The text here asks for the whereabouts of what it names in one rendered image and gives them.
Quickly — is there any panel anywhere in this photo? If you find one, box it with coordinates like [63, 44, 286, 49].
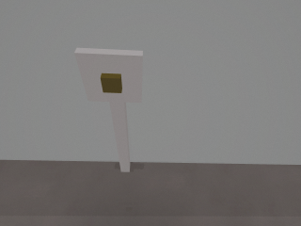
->
[74, 47, 143, 172]

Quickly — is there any button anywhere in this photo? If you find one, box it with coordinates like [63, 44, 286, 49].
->
[101, 73, 122, 93]

